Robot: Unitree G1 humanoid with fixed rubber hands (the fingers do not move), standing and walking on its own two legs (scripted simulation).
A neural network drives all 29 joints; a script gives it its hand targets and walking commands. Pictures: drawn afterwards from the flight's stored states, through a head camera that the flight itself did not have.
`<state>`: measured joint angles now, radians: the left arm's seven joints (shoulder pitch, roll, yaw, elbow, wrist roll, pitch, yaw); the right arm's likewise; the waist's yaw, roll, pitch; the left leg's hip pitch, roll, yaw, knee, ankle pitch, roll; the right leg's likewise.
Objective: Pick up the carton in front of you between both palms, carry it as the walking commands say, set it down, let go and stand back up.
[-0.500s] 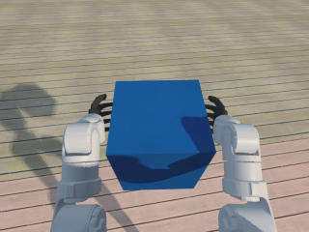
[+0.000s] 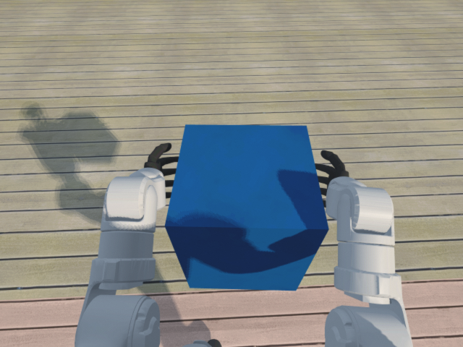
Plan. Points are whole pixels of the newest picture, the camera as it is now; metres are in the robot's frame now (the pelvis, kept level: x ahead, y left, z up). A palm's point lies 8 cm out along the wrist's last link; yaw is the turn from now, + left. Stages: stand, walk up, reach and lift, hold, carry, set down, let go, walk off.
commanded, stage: carry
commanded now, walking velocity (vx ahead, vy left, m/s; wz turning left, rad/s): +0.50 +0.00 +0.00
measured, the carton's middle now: (243, 212) +0.36 +0.02 +0.05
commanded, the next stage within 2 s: none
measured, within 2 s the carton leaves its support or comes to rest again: neither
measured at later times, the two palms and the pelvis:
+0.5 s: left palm (191, 101) +0.65 +0.17 +0.08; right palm (313, 109) +0.64 -0.13 +0.09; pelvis +0.29 +0.03 -0.02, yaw +0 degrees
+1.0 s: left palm (201, 53) +0.94 +0.20 +0.07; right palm (293, 57) +0.96 -0.10 +0.06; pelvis +0.59 +0.03 -0.05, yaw +1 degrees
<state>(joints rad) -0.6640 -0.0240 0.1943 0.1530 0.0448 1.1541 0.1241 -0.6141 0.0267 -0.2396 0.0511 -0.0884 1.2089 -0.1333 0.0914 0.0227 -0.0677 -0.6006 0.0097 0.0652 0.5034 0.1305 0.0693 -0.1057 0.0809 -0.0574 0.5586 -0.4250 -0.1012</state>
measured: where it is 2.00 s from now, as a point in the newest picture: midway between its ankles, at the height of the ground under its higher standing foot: (240, 175)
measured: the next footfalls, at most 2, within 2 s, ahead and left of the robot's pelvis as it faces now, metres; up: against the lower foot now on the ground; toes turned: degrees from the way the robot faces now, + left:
left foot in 0.06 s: +0.22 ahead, +0.08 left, -0.04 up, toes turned +3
right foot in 0.60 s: +0.55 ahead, -0.03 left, -0.07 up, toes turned -3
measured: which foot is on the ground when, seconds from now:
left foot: up 0.00-0.04, down 0.06-0.60, up 0.62-1.00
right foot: down 0.00-0.04, up 0.06-0.58, down 0.60-1.00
